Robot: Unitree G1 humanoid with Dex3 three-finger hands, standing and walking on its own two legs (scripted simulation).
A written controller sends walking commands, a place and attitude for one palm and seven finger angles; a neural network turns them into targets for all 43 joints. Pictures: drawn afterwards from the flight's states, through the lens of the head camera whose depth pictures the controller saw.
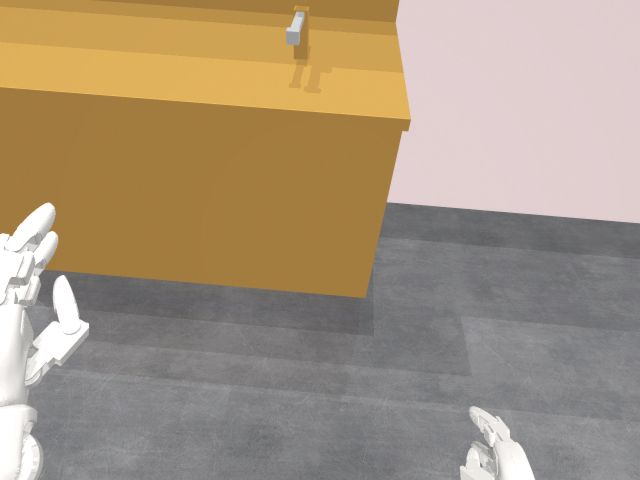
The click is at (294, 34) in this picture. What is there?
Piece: tap's lever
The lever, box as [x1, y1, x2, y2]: [286, 27, 299, 45]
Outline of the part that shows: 287,27 286,44 298,45 299,28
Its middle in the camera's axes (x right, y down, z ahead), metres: -0.06 -0.45 +0.86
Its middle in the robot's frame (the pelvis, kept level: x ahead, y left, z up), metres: +0.96 +0.13 +0.15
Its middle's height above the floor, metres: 0.93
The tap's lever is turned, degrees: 0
